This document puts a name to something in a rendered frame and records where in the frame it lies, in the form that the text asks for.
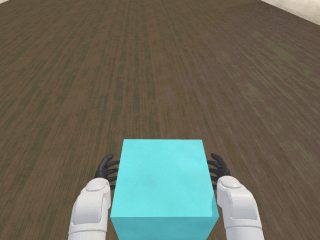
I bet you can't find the robot right forearm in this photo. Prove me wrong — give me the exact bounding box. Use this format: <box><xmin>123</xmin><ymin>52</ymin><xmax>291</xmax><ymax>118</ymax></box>
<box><xmin>216</xmin><ymin>175</ymin><xmax>265</xmax><ymax>240</ymax></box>

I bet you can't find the carton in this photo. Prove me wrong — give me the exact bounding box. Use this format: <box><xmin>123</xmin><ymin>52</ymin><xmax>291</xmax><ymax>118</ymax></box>
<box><xmin>110</xmin><ymin>139</ymin><xmax>219</xmax><ymax>240</ymax></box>

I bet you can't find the robot right hand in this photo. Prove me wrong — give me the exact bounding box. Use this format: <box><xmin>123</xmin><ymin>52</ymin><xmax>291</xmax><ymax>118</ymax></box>
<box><xmin>206</xmin><ymin>153</ymin><xmax>231</xmax><ymax>190</ymax></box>

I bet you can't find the robot left hand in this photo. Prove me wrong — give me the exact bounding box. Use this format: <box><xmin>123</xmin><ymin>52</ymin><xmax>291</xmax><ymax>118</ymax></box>
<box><xmin>93</xmin><ymin>154</ymin><xmax>120</xmax><ymax>190</ymax></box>

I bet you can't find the robot left forearm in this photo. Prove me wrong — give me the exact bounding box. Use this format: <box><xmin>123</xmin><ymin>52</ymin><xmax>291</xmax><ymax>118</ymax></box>
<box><xmin>68</xmin><ymin>178</ymin><xmax>111</xmax><ymax>240</ymax></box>

